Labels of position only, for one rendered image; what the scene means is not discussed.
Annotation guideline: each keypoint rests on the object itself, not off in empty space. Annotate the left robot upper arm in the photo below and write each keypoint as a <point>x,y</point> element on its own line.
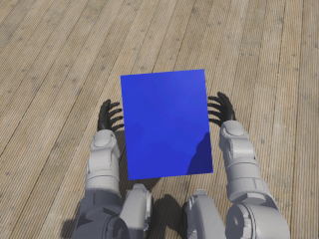
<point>111,227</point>

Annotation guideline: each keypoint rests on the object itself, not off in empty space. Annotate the right robot hand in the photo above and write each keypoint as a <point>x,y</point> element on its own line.
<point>225,108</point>

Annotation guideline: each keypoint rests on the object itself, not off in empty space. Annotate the right robot upper arm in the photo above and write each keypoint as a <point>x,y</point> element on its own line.
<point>252,221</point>

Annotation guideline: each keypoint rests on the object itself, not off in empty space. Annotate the left robot hand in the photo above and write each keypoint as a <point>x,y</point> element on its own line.
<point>104,120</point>

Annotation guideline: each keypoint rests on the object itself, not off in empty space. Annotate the robot right forearm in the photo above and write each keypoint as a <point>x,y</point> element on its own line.
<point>244,178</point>

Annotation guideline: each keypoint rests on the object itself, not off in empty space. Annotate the left robot thigh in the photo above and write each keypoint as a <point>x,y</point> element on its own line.
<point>136,209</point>

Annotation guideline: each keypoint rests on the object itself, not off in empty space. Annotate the robot left forearm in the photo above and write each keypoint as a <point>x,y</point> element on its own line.
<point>102,191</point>

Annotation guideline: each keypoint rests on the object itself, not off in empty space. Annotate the right robot thigh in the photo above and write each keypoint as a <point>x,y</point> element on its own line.
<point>202,212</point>

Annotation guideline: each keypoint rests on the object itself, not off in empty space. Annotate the robot thigh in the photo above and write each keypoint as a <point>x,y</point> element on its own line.
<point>136,209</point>
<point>202,212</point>

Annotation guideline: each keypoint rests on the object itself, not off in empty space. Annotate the carton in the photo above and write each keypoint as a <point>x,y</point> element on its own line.
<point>166,124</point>

